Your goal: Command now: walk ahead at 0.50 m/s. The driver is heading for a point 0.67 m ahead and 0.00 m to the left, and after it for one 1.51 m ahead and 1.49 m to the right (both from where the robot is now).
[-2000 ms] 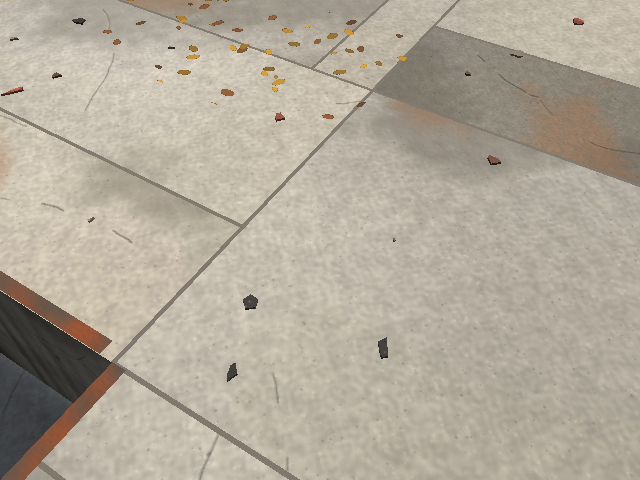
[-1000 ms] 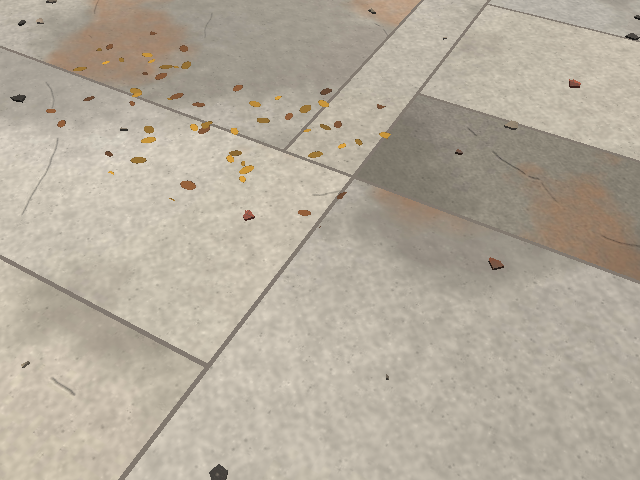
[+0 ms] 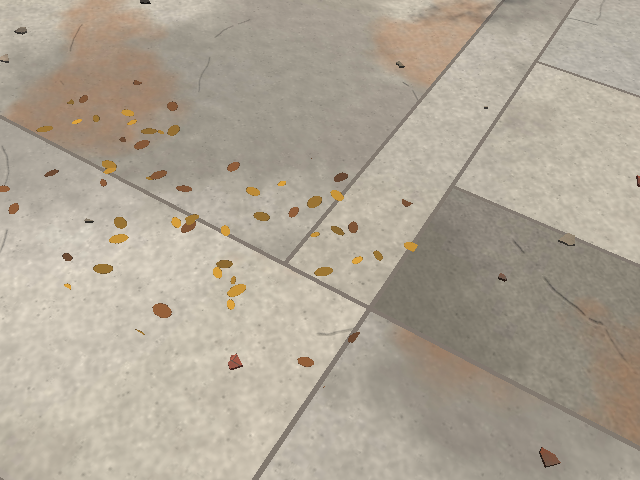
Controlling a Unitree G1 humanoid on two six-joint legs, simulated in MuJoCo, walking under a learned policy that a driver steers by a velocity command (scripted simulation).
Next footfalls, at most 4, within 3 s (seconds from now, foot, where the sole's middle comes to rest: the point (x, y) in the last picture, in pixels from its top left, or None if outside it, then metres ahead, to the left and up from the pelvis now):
0.42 right None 0.41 -0.15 -0.77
0.94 left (283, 377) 0.70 0.09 -0.77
1.42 right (394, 417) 0.61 -0.15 -0.77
1.90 left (305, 369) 0.73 0.04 -0.77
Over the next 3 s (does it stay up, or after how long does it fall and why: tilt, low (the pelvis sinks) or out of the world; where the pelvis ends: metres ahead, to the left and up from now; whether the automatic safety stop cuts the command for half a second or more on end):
stays up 0.67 -0.16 0.01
